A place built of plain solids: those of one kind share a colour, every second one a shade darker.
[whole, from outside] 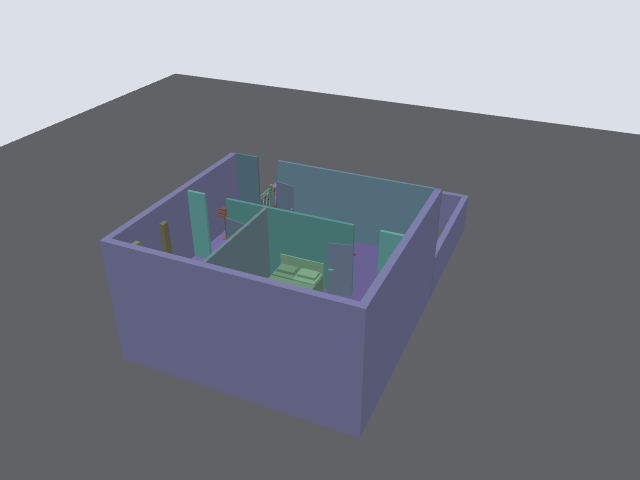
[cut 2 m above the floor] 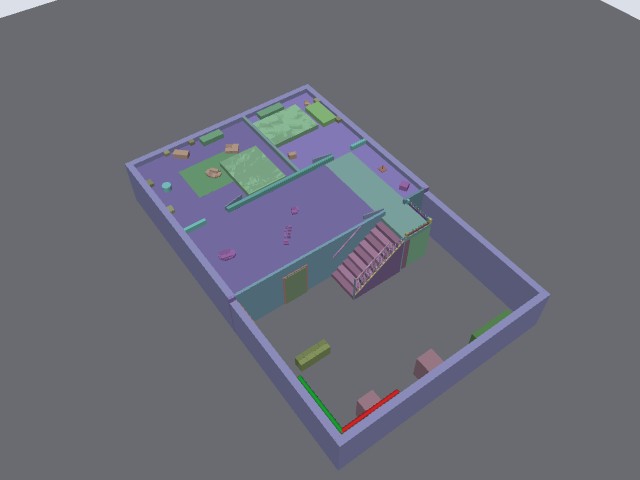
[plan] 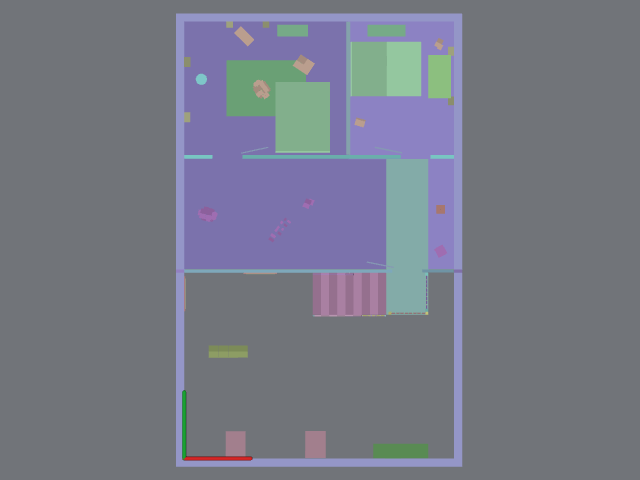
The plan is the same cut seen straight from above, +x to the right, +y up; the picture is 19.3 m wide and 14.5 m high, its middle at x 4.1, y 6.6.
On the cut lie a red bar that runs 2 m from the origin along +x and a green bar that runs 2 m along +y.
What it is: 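A house over a walled back yard; in the yard at the foot of the outdoor stair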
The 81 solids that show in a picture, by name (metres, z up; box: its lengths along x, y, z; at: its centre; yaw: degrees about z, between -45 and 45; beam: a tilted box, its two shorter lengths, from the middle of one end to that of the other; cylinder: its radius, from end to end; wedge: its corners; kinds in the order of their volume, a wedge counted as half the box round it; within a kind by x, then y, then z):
{
 "wall_1": {"box": [0.25, 5.61, 1.85], "at": [-0.12, 2.81, 0.88]},
 "wall_2": {"box": [0.25, 7.83, 4.71], "at": [-0.12, 9.53, 2.31]},
 "wall_3": {"box": [8.65, 0.25, 1.85], "at": [4.07, -0.12, 0.88]},
 "wall_4": {"box": [8.65, 0.25, 4.71], "at": [4.07, 13.32, 2.31]},
 "wall_5": {"box": [0.25, 5.61, 1.85], "at": [8.27, 2.81, 0.88]},
 "wall_6": {"box": [0.25, 7.83, 4.71], "at": [8.27, 9.53, 2.31]},
 "bedstead_bedroom_bed_1": {"box": [0.8, 0.7, 0.72], "at": [3.18, 9.64, 2.1]},
 "bedstead_bedroom_bed_2": {"box": [0.68, 0.4, 0.82], "at": [3.19, 9.59, 2.15]},
 "bedstead_bedroom_bed_3": {"box": [1.65, 0.05, 1.12], "at": [3.58, 9.26, 2.3]},
 "bedstead_bedroom_bed_4": {"box": [1.65, 1.02, 0.67], "at": [3.58, 9.82, 2.07]},
 "bedstead_bedroom_bed_5": {"box": [1.65, 2.09, 0.61], "at": [3.58, 10.33, 2.05]},
 "bedstead_bedroom_bed_6": {"box": [1.65, 1.04, 0.67], "at": [3.58, 10.86, 2.07]},
 "bedstead_bedroom_bed_7": {"box": [1.57, 0.5, 0.37], "at": [3.59, 9.54, 1.93]},
 "bedstead_bedroom_bed_8": {"box": [0.65, 0.4, 0.82], "at": [3.98, 9.59, 2.15]},
 "bedstead_bedroom_bed_9": {"box": [0.8, 0.7, 0.72], "at": [3.98, 9.64, 2.1]},
 "bedstead_bedroom_bed_10": {"box": [0.05, 1.65, 1.25], "at": [5.04, 11.77, 2.36]},
 "bedstead_bedroom_bed_11": {"box": [1.05, 1.65, 0.61], "at": [5.59, 11.77, 2.04]},
 "bedstead_bedroom_bed_12": {"box": [2.09, 1.65, 0.48], "at": [6.11, 11.77, 1.98]},
 "bedstead_bedroom_bed_13": {"box": [2.09, 1.65, 0.56], "at": [6.11, 11.77, 2.02]},
 "bedstead_bedroom_bed_14": {"box": [1.04, 1.65, 0.61], "at": [6.64, 11.77, 2.04]},
 "upper_floor_1": {"box": [5.09, 4.28, 0.18], "at": [2.42, 11.18, 1.7]},
 "upper_floor_2": {"box": [6.23, 3.35, 0.18], "at": [2.99, 7.39, 1.7]},
 "upper_floor_3": {"box": [3.33, 4.28, 0.18], "at": [6.61, 11.18, 1.7]},
 "upper_floor_4": {"box": [0.91, 3.35, 0.18], "at": [7.82, 7.39, 1.7]},
 "step_1": {"box": [0.74, 1.27, 0.23], "at": [4.25, 4.97, 0.06]},
 "step_2": {"box": [0.74, 1.27, 0.41], "at": [4.5, 4.97, 0.15]},
 "step_3": {"box": [0.74, 1.27, 0.59], "at": [4.74, 4.97, 0.24]},
 "step_4": {"box": [0.74, 1.27, 0.77], "at": [4.99, 4.97, 0.33]},
 "step_5": {"box": [0.74, 1.27, 0.94], "at": [5.24, 4.97, 0.42]},
 "step_6": {"box": [0.74, 1.27, 1.12], "at": [5.48, 4.97, 0.51]},
 "step_7": {"box": [0.74, 1.27, 1.3], "at": [5.73, 4.97, 0.6]},
 "step_8": {"box": [0.74, 1.27, 1.48], "at": [5.97, 4.97, 0.69]},
 "step_9": {"box": [0.55, 1.27, 1.66], "at": [6.12, 4.97, 0.78]},
 "stair_wall_1": {"box": [6.29, 0.1, 4.71], "at": [3.14, 5.66, 2.31]},
 "stair_wall_2": {"box": [0.96, 0.1, 4.71], "at": [7.67, 5.66, 2.31]},
 "head_base_1": {"box": [1.28, 1.27, 1.74], "at": [6.74, 4.97, 0.82]},
 "upper_partition_1": {"box": [0.86, 0.12, 2.77], "at": [0.43, 9.11, 3.13]},
 "upper_partition_2": {"box": [4.78, 0.12, 2.77], "at": [4.15, 9.11, 3.13]},
 "upper_partition_3": {"box": [0.71, 0.12, 2.77], "at": [7.79, 9.11, 3.13]},
 "slotfit_bedroom_storage_1": {"box": [0.93, 0.36, 1.94], "at": [3.27, 12.93, 2.71]},
 "slotfit_bedroom_storage_2": {"box": [1.15, 0.36, 1.94], "at": [6.11, 12.93, 2.71]},
 "upper_split_wall_1": {"box": [0.12, 4.02, 2.77], "at": [4.95, 11.18, 3.13]},
 "upper_floor_head_1": {"box": [1.28, 4.71, 0.18], "at": [6.74, 6.69, 1.7]},
 "bin_1": {"box": [0.6, 0.82, 1.07], "at": [1.55, 0.42, 0.49]},
 "bin_2": {"box": [0.62, 0.82, 1.07], "at": [3.96, 0.42, 0.49]},
 "bike_1": {"box": [1.66, 0.44, 1.06], "at": [6.54, 0.23, 0.48]},
 "slotfit_bedroom_wall_table_1": {"box": [0.69, 1.31, 0.81], "at": [7.71, 11.54, 2.14]},
 "curtains_1": {"box": [0.19, 0.3, 2.18], "at": [0.09, 10.31, 2.94]},
 "curtains_2": {"box": [0.19, 0.3, 2.18], "at": [0.09, 11.98, 2.94]},
 "curtains_3": {"box": [0.2, 0.19, 2.17], "at": [1.37, 13.11, 2.93]},
 "curtains_4": {"box": [0.18, 0.27, 2.2], "at": [8.06, 10.8, 2.95]},
 "curtains_5": {"box": [0.18, 0.27, 2.2], "at": [8.06, 12.3, 2.95]},
 "laid_rug_rug_bedroom_1": {"box": [2.4, 1.7, 0.05], "at": [2.48, 11.18, 1.77]},
 "bench_1": {"box": [0.3, 0.19, 0.49], "at": [0.88, 3.14, 0.2]},
 "bench_2": {"box": [0.3, 0.18, 0.49], "at": [0.88, 3.32, 0.2]},
 "bench_3": {"box": [0.3, 0.19, 0.49], "at": [1.18, 3.14, 0.2]},
 "bench_4": {"box": [0.3, 0.18, 0.49], "at": [1.18, 3.32, 0.2]},
 "bench_5": {"box": [0.3, 0.19, 0.49], "at": [1.48, 3.14, 0.2]},
 "bench_6": {"box": [0.3, 0.18, 0.49], "at": [1.48, 3.32, 0.2]},
 "bench_7": {"box": [0.29, 0.19, 0.49], "at": [1.77, 3.14, 0.2]},
 "bench_8": {"box": [0.29, 0.18, 0.49], "at": [1.77, 3.32, 0.2]},
 "doorleaf_door_1": {"box": [0.84, 0.039, 2.08], "at": [2.13, 9.31, 2.78], "yaw": 12.3},
 "doorleaf_door_2": {"box": [0.83, 0.039, 2.07], "at": [5.92, 5.85, 2.78], "yaw": -11.3},
 "doorleaf_door_3": {"box": [0.84, 0.043, 2.08], "at": [6.17, 9.31, 2.78], "yaw": -11.4},
 "back_wall_end_1": {"box": [0.25, 0.1, 4.71], "at": [-0.12, 5.66, 2.31]},
 "clutter_bedroom_1": {"box": [0.59, 0.29, 0.27], "at": [1.81, 12.75, 1.87], "yaw": -44.6},
 "clutter_bedroom_2": {"box": [0.14, 0.34, 0.19], "at": [2.41, 11.22, 1.83], "yaw": 36.6},
 "clutter_bedroom_3": {"box": [0.26, 0.21, 0.19], "at": [3.44, 11.88, 1.84], "yaw": -33.6},
 "clutter_bedroom_4": {"box": [0.25, 0.21, 0.19], "at": [3.57, 12.06, 1.84], "yaw": -33.6},
 "clutter_bedroom_5": {"box": [0.26, 0.42, 0.19], "at": [3.72, 11.83, 1.84], "yaw": -33.6},
 "clutter_bedroom_6": {"box": [0.3, 0.19, 0.35], "at": [5.3, 10.13, 1.92], "yaw": -16.0},
 "plinth_1": {"wedge": [[3.93, 4.29, -0.05], [3.93, 4.29, 0.2], [3.93, 4.34, -0.05], [3.93, 4.34, 0.2], [6.05, 4.29, -0.05], [6.05, 4.29, 1.74], [6.05, 4.34, -0.05], [6.05, 4.34, 1.74]]},
 "undercroft_leaf_1": {"box": [0.88, 0.05, 1.54], "at": [2.3, 5.59, 0.72]},
 "slotfit_bedroom_seat_1": {"cylinder": 0.17, "from": [0.52, 11.46, 1.74], "to": [0.52, 11.46, 2.28]},
 "undercroft_frame_1": {"box": [1.02, 0.03, 1.6], "at": [2.3, 5.6, 0.75]},
 "clutter_clhall_1": {"box": [0.3, 0.31, 0.43], "at": [7.75, 6.26, 1.96], "yaw": 29.1},
 "headland_ahead_guard_newel_1": {"box": [0.09, 0.09, 1.15], "at": [7.32, 4.48, 2.31]},
 "headland_side_guard_board_1": {"box": [1.12, 0.04, 0.15], "at": [6.77, 4.39, 1.81]},
 "headland_ahead_guard_board_1": {"box": [0.04, 1.09, 0.15], "at": [7.32, 5.02, 1.81]},
 "slotfit_hallpiece_corner_1": {"box": [0.27, 0.27, 0.07], "at": [7.75, 7.53, 1.78]},
 "guard_newel_1": {"box": [0.05, 0.05, 1.3], "at": [3.91, 4.31, 0.6]}
}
